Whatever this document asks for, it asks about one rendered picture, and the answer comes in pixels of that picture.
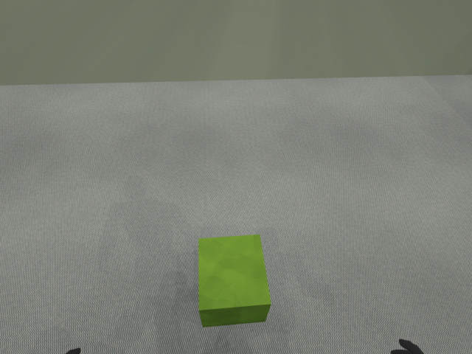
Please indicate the carton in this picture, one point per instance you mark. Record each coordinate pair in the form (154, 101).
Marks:
(232, 281)

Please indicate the robot right hand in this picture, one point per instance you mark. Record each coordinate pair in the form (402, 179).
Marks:
(409, 346)

